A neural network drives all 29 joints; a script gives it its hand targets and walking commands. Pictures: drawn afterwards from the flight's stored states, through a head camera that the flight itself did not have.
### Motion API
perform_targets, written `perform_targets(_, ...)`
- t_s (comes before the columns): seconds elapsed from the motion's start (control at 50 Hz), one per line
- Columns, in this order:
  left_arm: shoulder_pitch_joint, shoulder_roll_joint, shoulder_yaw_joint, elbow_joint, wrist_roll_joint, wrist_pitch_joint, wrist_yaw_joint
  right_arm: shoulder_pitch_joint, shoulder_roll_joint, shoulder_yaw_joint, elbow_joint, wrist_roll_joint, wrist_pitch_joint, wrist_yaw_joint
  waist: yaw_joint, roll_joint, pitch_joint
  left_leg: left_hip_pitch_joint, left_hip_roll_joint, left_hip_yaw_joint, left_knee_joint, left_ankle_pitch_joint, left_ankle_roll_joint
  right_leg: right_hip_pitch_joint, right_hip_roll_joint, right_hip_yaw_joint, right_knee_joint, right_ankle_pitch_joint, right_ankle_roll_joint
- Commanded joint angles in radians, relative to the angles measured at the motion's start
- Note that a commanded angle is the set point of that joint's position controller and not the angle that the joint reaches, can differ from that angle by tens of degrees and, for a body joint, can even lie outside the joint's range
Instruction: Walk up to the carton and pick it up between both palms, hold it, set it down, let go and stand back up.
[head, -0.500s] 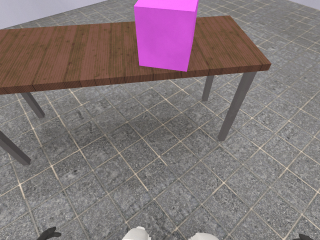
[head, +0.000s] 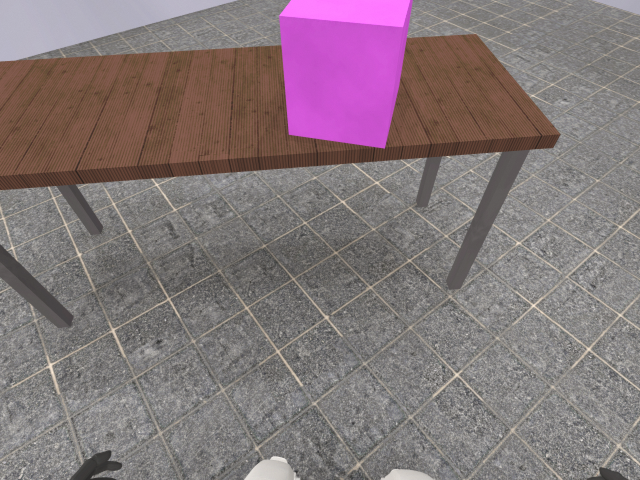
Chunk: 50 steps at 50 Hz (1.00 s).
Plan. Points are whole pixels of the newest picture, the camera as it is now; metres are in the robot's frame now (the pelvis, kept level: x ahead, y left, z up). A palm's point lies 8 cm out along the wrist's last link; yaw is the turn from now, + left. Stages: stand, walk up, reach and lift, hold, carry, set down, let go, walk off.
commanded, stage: walk up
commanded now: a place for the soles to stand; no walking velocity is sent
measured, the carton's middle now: (350, 57) +0.91 -0.02 +0.07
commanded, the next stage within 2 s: none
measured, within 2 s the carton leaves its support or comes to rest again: neither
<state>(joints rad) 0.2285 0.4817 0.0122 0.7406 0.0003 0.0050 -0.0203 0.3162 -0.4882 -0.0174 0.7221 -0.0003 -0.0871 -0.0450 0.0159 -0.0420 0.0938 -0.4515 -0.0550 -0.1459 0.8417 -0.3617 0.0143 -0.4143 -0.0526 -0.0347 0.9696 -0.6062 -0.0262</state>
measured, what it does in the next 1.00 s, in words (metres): steps on the spot: left foot, then left foot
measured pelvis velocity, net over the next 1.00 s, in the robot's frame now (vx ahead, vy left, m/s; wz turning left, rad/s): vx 0.01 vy -0.02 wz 0.04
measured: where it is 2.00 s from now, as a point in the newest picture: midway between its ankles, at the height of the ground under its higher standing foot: outside the picture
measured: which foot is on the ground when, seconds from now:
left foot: down 0.00-0.08, up 0.10-0.30, down 0.32-0.48, up 0.50-0.72, down 0.74-1.00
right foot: down 0.00-1.00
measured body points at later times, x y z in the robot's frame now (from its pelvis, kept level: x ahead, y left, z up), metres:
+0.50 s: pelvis +0.01 -0.02 +0.00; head +0.03 -0.01 +0.44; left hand +0.12 +0.31 -0.10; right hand +0.11 -0.37 -0.08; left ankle +0.08 +0.16 -0.69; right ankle +0.02 -0.12 -0.70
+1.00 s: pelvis +0.01 -0.02 +0.00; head +0.04 -0.01 +0.45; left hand +0.10 +0.32 -0.09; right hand +0.13 -0.36 -0.07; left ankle +0.08 +0.17 -0.68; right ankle +0.03 -0.12 -0.70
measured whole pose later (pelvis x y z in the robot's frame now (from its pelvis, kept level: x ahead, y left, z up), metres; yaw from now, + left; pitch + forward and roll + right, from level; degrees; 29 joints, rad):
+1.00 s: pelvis +0.01 -0.02 +0.00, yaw +2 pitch -1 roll +2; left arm 0.23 0.48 0.01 0.74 0.00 -0.01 -0.02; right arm 0.32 -0.50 -0.02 0.73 0.00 -0.06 -0.06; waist 0.03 -0.06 0.09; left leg -0.53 -0.04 -0.14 0.93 -0.47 0.03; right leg -0.42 -0.05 -0.03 0.91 -0.47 -0.02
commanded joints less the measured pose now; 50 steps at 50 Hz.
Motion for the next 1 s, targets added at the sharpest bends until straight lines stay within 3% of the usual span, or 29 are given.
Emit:
perform_targets(0.0,0.038,0.184,0.113,-0.032,0.022,-0.015,-0.001,0.025,-0.259,-0.091,-0.020,-0.030,0.002,-0.014,0.023,0.187,-0.054,0.010,0.221,-0.482,-0.329,0.072,0.213,-0.024,0.023,0.055,-0.094,0.023,-0.003)
perform_targets(0.04,0.139,0.171,0.119,0.008,0.027,-0.035,0.002,-0.046,-0.179,-0.061,-0.036,-0.020,0.016,-0.009,0.103,0.125,-0.082,-0.210,0.114,-0.255,-0.153,0.127,0.117,0.285,-0.004,0.109,-0.400,0.106,-0.021)
perform_targets(0.06,0.164,0.251,0.140,0.003,0.049,-0.048,0.011,-0.023,-0.091,-0.039,-0.045,-0.010,0.019,-0.011,0.114,-0.178,-0.070,-0.358,-0.023,-0.076,0.143,0.028,0.036,0.351,-0.215,0.439,-0.628,-0.086,-0.055)
perform_targets(0.08,0.117,0.306,0.141,-0.019,0.035,-0.052,0.009,-0.046,-0.135,-0.048,-0.053,-0.010,0.021,-0.021,0.086,-0.153,-0.025,-0.423,-0.064,0.055,0.241,-0.189,0.010,0.298,-0.367,0.611,-0.700,-0.017,-0.104)
perform_targets(0.1,0.084,0.291,0.140,-0.029,0.028,-0.051,0.009,-0.027,-0.191,-0.059,-0.044,-0.011,0.018,-0.022,0.061,-0.036,-0.059,-0.374,-0.003,0.063,0.283,-0.194,0.009,0.311,-0.381,0.567,-0.628,0.163,-0.137)
perform_targets(0.14,0.052,0.228,0.131,-0.037,0.025,-0.053,0.014,0.033,-0.189,-0.067,-0.023,-0.005,0.005,-0.016,0.025,-0.038,-0.048,-0.333,0.046,0.064,0.225,-0.151,0.005,0.312,-0.299,0.388,-0.484,0.474,-0.134)
perform_targets(0.18,0.045,0.229,0.128,-0.051,0.036,-0.042,0.010,0.073,-0.170,-0.066,-0.025,0.001,-0.002,-0.011,0.020,-0.171,-0.110,-0.229,0.039,0.174,0.151,-0.132,0.019,0.295,-0.253,0.233,-0.403,0.737,-0.137)
perform_targets(0.26,-0.078,0.208,0.105,-0.101,0.013,-0.014,-0.003,0.196,-0.147,-0.078,0.029,-0.003,-0.019,-0.017,-0.063,-0.104,-0.128,0.152,-0.018,0.230,-0.121,0.134,0.043,0.021,-0.175,0.054,-0.197,0.594,-0.131)
perform_targets(0.28,-0.053,0.161,0.091,-0.099,0.015,-0.005,0.000,0.237,-0.175,-0.093,0.034,-0.020,-0.027,-0.023,-0.071,-0.011,-0.133,0.237,-0.003,0.072,-0.207,0.082,0.069,-0.063,-0.119,0.019,-0.028,0.468,-0.095)
perform_targets(0.3,-0.055,0.110,0.079,-0.128,0.012,0.000,-0.004,0.250,-0.300,-0.115,0.022,-0.043,-0.033,-0.027,-0.068,0.223,-0.105,0.276,0.220,-0.408,-0.311,0.145,0.161,-0.270,-0.035,-0.002,0.185,0.224,-0.031)
perform_targets(0.32,-0.070,0.147,0.092,-0.134,0.016,0.014,0.003,0.204,-0.343,-0.115,-0.003,-0.024,-0.023,-0.027,-0.052,0.168,-0.139,0.201,0.364,-0.731,-0.435,0.031,0.296,-0.289,0.022,0.080,0.188,-0.115,0.009)
perform_targets(0.34,-0.077,0.182,0.100,-0.120,0.022,0.017,0.004,0.149,-0.350,-0.121,-0.001,-0.023,-0.017,-0.033,-0.039,0.140,-0.067,0.129,0.360,-0.743,-0.425,-0.056,0.322,-0.252,0.008,0.130,0.183,-0.137,0.014)
perform_targets(0.44,0.106,0.160,0.115,-0.005,0.026,-0.015,-0.009,-0.036,-0.245,-0.079,-0.034,-0.032,0.012,-0.020,0.075,0.186,-0.099,-0.159,0.176,-0.342,-0.253,0.048,0.176,0.198,0.032,0.039,-0.265,0.157,-0.011)
perform_targets(0.46,0.121,0.189,0.125,0.009,0.039,-0.026,-0.001,-0.022,-0.171,-0.057,-0.029,-0.023,0.019,-0.017,0.088,0.019,-0.073,-0.310,0.082,-0.192,-0.077,0.013,0.097,0.323,-0.055,0.199,-0.453,0.007,-0.026)
perform_targets(0.48,0.147,0.269,0.135,-0.008,0.048,-0.033,0.005,-0.055,-0.108,-0.041,-0.043,-0.012,0.020,-0.023,0.111,-0.205,-0.026,-0.425,-0.080,0.009,0.213,-0.104,0.036,0.271,-0.261,0.538,-0.667,-0.171,-0.060)
perform_targets(0.5,0.074,0.287,0.137,-0.030,0.040,-0.040,0.003,-0.074,-0.154,-0.053,-0.048,-0.012,0.020,-0.032,0.075,-0.107,0.006,-0.418,-0.035,0.060,0.260,-0.209,0.020,0.223,-0.368,0.601,-0.682,-0.015,-0.117)
perform_targets(0.54,0.049,0.256,0.136,-0.030,0.030,-0.043,0.012,0.004,-0.202,-0.065,-0.014,-0.010,0.013,-0.025,0.040,-0.047,-0.036,-0.366,0.022,0.046,0.261,-0.148,0.009,0.285,-0.316,0.466,-0.552,0.299,-0.115)
perform_targets(0.6,0.049,0.215,0.123,-0.045,0.036,-0.033,0.008,0.058,-0.191,-0.071,-0.004,0.001,0.008,-0.020,0.039,-0.158,-0.093,-0.246,0.021,0.130,0.198,-0.130,0.010,0.276,-0.225,0.267,-0.431,0.631,-0.102)
perform_targets(0.64,0.002,0.234,0.119,-0.067,0.032,-0.024,0.002,0.074,-0.159,-0.066,-0.014,0.002,-0.002,-0.017,0.015,-0.215,-0.127,-0.112,0.035,0.199,0.098,-0.074,0.014,0.183,-0.232,0.216,-0.379,0.633,-0.170)
perform_targets(0.68,-0.063,0.217,0.107,-0.090,0.020,-0.010,-0.001,0.152,-0.146,-0.071,0.026,-0.004,-0.016,-0.018,-0.042,-0.103,-0.123,0.085,-0.002,0.239,-0.088,0.093,0.028,0.050,-0.190,0.136,-0.274,0.520,-0.150)
perform_targets(0.7,-0.059,0.179,0.092,-0.094,0.017,-0.005,-0.003,0.192,-0.164,-0.080,0.041,-0.012,-0.022,-0.020,-0.057,-0.047,-0.143,0.176,-0.022,0.172,-0.155,0.081,0.040,0.004,-0.147,0.090,-0.179,0.435,-0.123)
perform_targets(0.72,-0.043,0.146,0.083,-0.102,0.014,-0.004,-0.001,0.212,-0.226,-0.098,0.029,-0.030,-0.026,-0.027,-0.062,0.058,-0.147,0.278,0.087,-0.091,-0.218,0.093,0.098,-0.136,-0.091,0.037,-0.001,0.355,-0.075)
perform_targets(0.74,-0.037,0.113,0.078,-0.107,0.010,0.002,-0.002,0.190,-0.316,-0.105,0.007,-0.042,-0.028,-0.027,-0.035,0.197,-0.102,0.243,0.292,-0.557,-0.333,0.121,0.226,-0.281,0.015,0.017,0.122,0.046,-0.006)
perform_targets(0.78,-0.055,0.173,0.092,-0.091,0.016,0.008,0.003,0.140,-0.340,-0.110,-0.004,-0.026,-0.018,-0.033,-0.029,0.160,-0.091,0.169,0.350,-0.690,-0.357,0.074,0.330,-0.232,0.010,0.120,0.114,-0.130,0.006)
perform_targets(0.86,0.119,0.168,0.110,0.014,0.028,-0.025,-0.003,-0.045,-0.211,-0.065,-0.024,-0.023,0.013,-0.020,0.093,0.141,-0.095,-0.186,0.142,-0.272,-0.181,0.139,0.132,0.255,-0.002,0.107,-0.386,0.100,-0.021)
perform_targets(0.88,0.149,0.240,0.133,0.007,0.048,-0.038,0.004,-0.023,-0.130,-0.040,-0.031,-0.015,0.018,-0.020,0.110,-0.118,-0.076,-0.342,0.004,-0.089,0.103,0.078,0.049,0.356,-0.177,0.384,-0.569,-0.036,-0.053)
perform_targets(0.9,0.113,0.272,0.128,-0.018,0.038,-0.040,0.003,-0.039,-0.126,-0.040,-0.039,-0.009,0.019,-0.030,0.092,-0.182,-0.045,-0.413,-0.068,0.061,0.196,-0.179,0.012,0.314,-0.318,0.560,-0.654,0.067,-0.088)
perform_targets(0.94,0.052,0.263,0.136,-0.032,0.027,-0.041,0.007,-0.005,-0.193,-0.061,-0.022,-0.006,0.012,-0.030,0.056,-0.067,-0.045,-0.352,0.016,0.059,0.234,-0.210,0.018,0.280,-0.334,0.499,-0.555,0.311,-0.139)
perform_targets(0.98,0.017,0.233,0.126,-0.040,0.030,-0.040,0.008,0.045,-0.191,-0.066,-0.014,-0.001,0.001,-0.017,0.023,-0.129,-0.070,-0.241,0.050,0.122,0.163,-0.164,0.019,0.246,-0.262,0.321,-0.462,0.459,-0.145)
